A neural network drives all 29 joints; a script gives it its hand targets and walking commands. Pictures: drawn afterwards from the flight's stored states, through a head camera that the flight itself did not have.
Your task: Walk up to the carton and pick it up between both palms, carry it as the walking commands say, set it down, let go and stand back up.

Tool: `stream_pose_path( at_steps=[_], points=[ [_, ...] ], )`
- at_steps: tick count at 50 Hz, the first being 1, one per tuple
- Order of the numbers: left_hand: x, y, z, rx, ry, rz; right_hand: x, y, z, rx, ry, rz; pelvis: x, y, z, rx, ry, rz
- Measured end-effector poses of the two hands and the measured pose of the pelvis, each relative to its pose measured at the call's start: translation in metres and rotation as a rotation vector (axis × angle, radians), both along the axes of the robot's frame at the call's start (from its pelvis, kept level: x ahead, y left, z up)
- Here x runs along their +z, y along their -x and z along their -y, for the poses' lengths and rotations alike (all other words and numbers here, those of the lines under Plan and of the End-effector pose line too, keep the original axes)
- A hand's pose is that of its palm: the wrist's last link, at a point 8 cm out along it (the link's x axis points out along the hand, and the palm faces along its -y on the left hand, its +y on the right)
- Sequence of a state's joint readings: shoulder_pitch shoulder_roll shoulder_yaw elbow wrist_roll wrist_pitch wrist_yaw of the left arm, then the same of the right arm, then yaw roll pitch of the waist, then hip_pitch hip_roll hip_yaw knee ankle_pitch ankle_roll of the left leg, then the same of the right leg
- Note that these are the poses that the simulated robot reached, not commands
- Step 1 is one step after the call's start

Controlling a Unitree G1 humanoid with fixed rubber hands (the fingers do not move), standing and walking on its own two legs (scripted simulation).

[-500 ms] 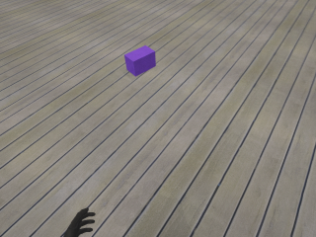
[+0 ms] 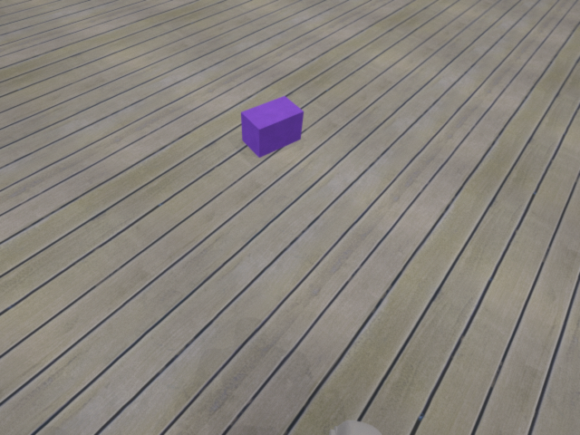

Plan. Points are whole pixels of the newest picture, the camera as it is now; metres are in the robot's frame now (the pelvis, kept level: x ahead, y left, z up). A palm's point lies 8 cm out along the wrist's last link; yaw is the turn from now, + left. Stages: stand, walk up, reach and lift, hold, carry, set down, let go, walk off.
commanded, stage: walk up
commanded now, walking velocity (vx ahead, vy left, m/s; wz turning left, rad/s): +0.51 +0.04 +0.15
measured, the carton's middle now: (272, 126) +1.58 +0.07 -0.68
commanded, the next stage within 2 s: none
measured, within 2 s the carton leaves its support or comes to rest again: neither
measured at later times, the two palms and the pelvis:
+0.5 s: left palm (171, 335) +0.28 +0.20 -0.13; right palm (440, 348) +0.28 -0.27 -0.15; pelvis +0.27 -0.04 +0.00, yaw +2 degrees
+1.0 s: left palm (162, 174) +0.64 +0.30 -0.12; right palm (375, 236) +0.51 -0.18 -0.13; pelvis +0.53 +0.05 +0.01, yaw +2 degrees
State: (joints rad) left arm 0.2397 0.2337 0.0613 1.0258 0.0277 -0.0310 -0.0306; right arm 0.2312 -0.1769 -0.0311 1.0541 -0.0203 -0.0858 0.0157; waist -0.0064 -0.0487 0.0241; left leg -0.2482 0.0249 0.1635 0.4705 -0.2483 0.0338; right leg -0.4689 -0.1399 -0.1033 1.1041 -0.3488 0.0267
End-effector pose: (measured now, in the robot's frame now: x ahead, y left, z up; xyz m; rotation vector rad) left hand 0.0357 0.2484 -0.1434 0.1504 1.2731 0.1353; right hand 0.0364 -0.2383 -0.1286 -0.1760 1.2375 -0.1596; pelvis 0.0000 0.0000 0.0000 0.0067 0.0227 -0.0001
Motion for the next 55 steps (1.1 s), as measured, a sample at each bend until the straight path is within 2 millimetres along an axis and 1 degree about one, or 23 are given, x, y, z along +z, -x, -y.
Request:
stream_pose_path(
  at_steps=[4,7,9,11,14,15,17,19,24,27,29,32,34,36,38,39,41,43,45,47,49,52,55],
  points=[
    [0.024,-0.118,0.002,-0.068,-0.009,0.190,0.004,0.038,-0.001,-0.076,-0.003,-0.179,0.008,-0.038,-0.001,0.028,0.004,-0.005],
    [0.038,-0.191,0.015,-0.123,-0.001,0.276,0.006,0.051,-0.002,-0.122,-0.018,-0.278,0.008,-0.070,0.003,0.026,0.001,-0.005],
    [0.042,-0.233,0.027,-0.158,0.003,0.306,0.004,0.050,-0.003,-0.156,-0.031,-0.322,0.006,-0.094,0.007,0.023,-0.001,-0.004],
    [0.043,-0.272,0.042,-0.193,0.006,0.328,0.001,0.044,-0.003,-0.185,-0.050,-0.358,0.002,-0.120,0.014,0.022,-0.006,-0.007],
    [0.035,-0.324,0.066,-0.210,0.008,0.369,-0.011,0.024,0.001,-0.211,-0.080,-0.413,-0.012,-0.162,0.029,0.025,-0.014,-0.009],
    [0.032,-0.336,0.071,-0.201,0.006,0.380,-0.017,0.014,0.003,-0.206,-0.088,-0.434,-0.017,-0.174,0.033,0.028,-0.002,-0.006],
    [0.026,-0.341,0.077,-0.170,-0.003,0.364,-0.024,-0.019,0.010,-0.172,-0.099,-0.440,-0.018,-0.194,0.038,0.033,0.012,-0.006],
    [0.021,-0.326,0.073,-0.122,-0.015,0.288,-0.027,-0.068,0.019,-0.123,-0.095,-0.381,-0.014,-0.215,0.040,0.039,0.012,-0.005],
    [0.012,-0.258,0.054,0.059,-0.038,0.034,-0.025,-0.215,0.035,-0.005,-0.067,-0.171,-0.003,-0.265,0.039,0.040,0.024,0.016],
    [0.013,-0.220,0.044,0.138,-0.045,-0.105,-0.017,-0.303,0.032,0.072,-0.055,-0.060,0.000,-0.294,0.033,0.038,0.028,0.027],
    [0.014,-0.203,0.039,0.180,-0.042,-0.188,-0.009,-0.360,0.023,0.122,-0.055,0.008,0.001,-0.315,0.027,0.040,0.028,0.027],
    [0.013,-0.194,0.032,0.220,-0.021,-0.291,0.002,-0.439,0.005,0.192,-0.048,0.096,-0.001,-0.349,0.014,0.041,0.028,0.023],
    [0.009,-0.201,0.024,0.233,-0.003,-0.340,0.007,-0.487,-0.010,0.224,-0.036,0.144,-0.005,-0.373,0.001,0.036,0.031,0.016],
    [0.000,-0.218,0.013,0.229,0.013,-0.370,0.007,-0.529,-0.023,0.237,-0.017,0.197,-0.014,-0.400,-0.013,0.025,0.030,0.007],
    [-0.009,-0.250,-0.001,0.212,0.022,-0.366,0.005,-0.556,-0.033,0.224,0.002,0.234,-0.020,-0.420,-0.026,0.025,0.009,0.006],
    [-0.012,-0.273,-0.008,0.199,0.019,-0.338,0.004,-0.561,-0.037,0.211,0.009,0.234,-0.020,-0.428,-0.031,0.018,0.003,0.007],
    [-0.015,-0.330,-0.023,0.152,0.009,-0.248,0.002,-0.559,-0.042,0.165,0.014,0.207,-0.017,-0.447,-0.037,0.010,-0.003,0.009],
    [-0.012,-0.394,-0.035,0.099,-0.001,-0.142,-0.001,-0.545,-0.046,0.109,0.007,0.151,-0.011,-0.465,-0.042,0.004,-0.011,0.018],
    [-0.004,-0.460,-0.044,0.048,-0.013,-0.034,-0.005,-0.525,-0.049,0.051,-0.007,0.073,-0.005,-0.484,-0.046,0.005,-0.013,0.020],
    [0.008,-0.523,-0.049,0.009,-0.025,0.075,-0.006,-0.503,-0.051,0.005,-0.021,-0.012,0.000,-0.502,-0.048,0.021,-0.008,0.017],
    [0.021,-0.581,-0.049,-0.026,-0.031,0.170,-0.006,-0.481,-0.054,-0.034,-0.031,-0.101,0.004,-0.522,-0.047,0.034,-0.007,0.016],
    [0.037,-0.653,-0.040,-0.071,-0.024,0.262,-0.003,-0.459,-0.056,-0.089,-0.044,-0.216,0.008,-0.553,-0.045,0.041,-0.003,0.016],
    [0.046,-0.712,-0.022,-0.120,-0.009,0.301,-0.002,-0.451,-0.057,-0.141,-0.066,-0.298,0.008,-0.587,-0.038,0.036,-0.007,0.012]
  ],
)
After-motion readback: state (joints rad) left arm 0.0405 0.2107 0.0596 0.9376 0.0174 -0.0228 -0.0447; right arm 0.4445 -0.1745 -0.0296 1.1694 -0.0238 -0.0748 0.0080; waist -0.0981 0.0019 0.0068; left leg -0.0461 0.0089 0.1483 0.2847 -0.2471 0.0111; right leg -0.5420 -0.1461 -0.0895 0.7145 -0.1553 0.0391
